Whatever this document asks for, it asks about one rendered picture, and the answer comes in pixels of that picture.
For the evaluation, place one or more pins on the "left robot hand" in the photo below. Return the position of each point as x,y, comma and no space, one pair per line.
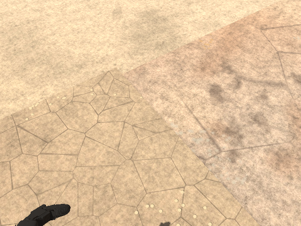
43,214

